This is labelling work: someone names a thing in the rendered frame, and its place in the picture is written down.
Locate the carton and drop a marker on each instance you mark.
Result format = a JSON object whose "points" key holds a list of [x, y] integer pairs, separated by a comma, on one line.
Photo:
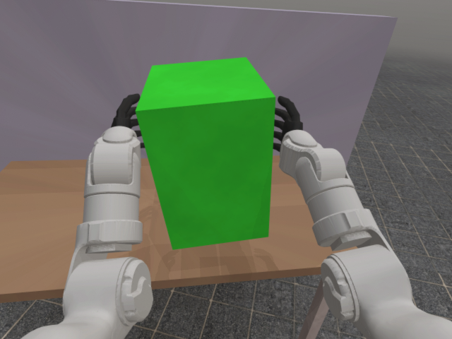
{"points": [[208, 128]]}

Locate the left robot upper arm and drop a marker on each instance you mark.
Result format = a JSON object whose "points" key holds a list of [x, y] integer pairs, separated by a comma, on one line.
{"points": [[103, 300]]}

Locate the table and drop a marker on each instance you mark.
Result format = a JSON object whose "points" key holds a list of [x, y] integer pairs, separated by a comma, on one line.
{"points": [[42, 202]]}

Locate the robot right forearm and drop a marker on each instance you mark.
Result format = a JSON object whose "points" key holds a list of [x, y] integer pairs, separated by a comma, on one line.
{"points": [[340, 221]]}

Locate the right robot hand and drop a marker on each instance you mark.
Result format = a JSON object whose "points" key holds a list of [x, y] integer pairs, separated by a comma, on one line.
{"points": [[291, 118]]}

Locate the right robot upper arm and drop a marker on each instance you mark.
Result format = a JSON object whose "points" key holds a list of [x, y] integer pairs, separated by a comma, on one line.
{"points": [[368, 287]]}

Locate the left robot hand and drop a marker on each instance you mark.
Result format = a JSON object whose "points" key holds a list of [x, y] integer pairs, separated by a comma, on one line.
{"points": [[125, 112]]}

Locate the robot left forearm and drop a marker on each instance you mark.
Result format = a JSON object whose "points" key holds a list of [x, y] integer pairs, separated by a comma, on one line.
{"points": [[111, 198]]}

